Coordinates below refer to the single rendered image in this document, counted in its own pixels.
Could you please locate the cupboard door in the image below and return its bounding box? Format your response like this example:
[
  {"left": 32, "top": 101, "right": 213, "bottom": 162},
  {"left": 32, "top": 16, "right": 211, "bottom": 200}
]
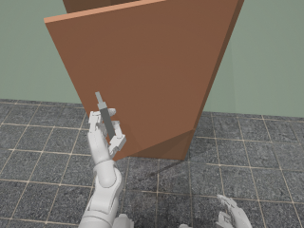
[{"left": 44, "top": 0, "right": 238, "bottom": 162}]

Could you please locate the left robot forearm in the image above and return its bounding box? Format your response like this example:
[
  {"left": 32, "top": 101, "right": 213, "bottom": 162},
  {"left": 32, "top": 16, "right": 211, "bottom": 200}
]
[{"left": 78, "top": 160, "right": 124, "bottom": 228}]

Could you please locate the handle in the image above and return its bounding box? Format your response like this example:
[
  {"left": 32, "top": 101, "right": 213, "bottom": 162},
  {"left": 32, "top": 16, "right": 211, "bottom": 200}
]
[{"left": 95, "top": 91, "right": 116, "bottom": 140}]

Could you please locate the left robot thigh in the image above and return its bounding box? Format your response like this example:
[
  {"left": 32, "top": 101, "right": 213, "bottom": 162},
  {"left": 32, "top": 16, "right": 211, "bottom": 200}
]
[{"left": 112, "top": 217, "right": 134, "bottom": 228}]

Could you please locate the left robot hand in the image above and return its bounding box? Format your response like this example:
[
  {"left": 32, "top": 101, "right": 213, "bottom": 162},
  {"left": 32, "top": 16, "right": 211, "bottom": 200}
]
[{"left": 86, "top": 108, "right": 126, "bottom": 165}]

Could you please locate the robot left shin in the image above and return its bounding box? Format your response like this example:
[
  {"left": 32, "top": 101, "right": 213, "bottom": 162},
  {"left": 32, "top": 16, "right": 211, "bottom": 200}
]
[{"left": 119, "top": 214, "right": 128, "bottom": 218}]

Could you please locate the right robot hand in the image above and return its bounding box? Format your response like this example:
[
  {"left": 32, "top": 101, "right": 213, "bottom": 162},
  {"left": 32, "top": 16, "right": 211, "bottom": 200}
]
[{"left": 216, "top": 194, "right": 253, "bottom": 228}]

